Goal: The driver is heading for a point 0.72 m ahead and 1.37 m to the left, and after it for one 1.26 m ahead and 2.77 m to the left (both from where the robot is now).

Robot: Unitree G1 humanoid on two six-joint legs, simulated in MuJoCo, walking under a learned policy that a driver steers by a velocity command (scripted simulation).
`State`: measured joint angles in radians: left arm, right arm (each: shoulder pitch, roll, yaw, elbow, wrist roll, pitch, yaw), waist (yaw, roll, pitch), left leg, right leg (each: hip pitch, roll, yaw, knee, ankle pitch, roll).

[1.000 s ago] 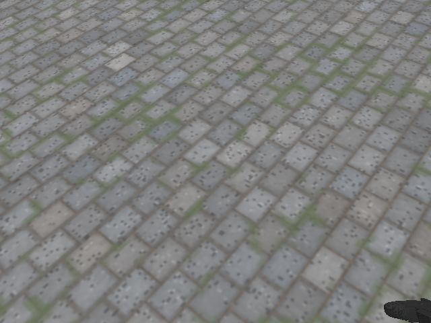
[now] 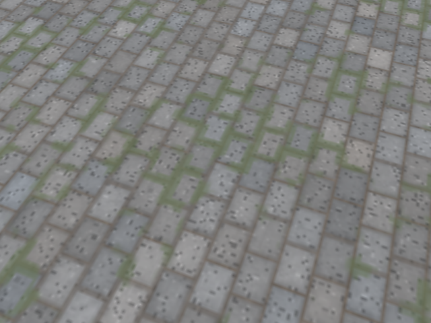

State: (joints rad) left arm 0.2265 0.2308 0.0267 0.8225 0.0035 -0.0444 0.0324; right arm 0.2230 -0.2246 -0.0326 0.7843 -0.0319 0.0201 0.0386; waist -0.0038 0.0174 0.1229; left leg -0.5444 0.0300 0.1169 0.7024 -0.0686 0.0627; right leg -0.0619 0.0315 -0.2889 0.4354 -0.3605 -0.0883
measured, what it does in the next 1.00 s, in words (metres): walks ahead, turning left: left foot, then right foot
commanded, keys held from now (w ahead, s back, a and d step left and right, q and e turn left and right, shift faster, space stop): q+shift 0.88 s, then w+q+shift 0.12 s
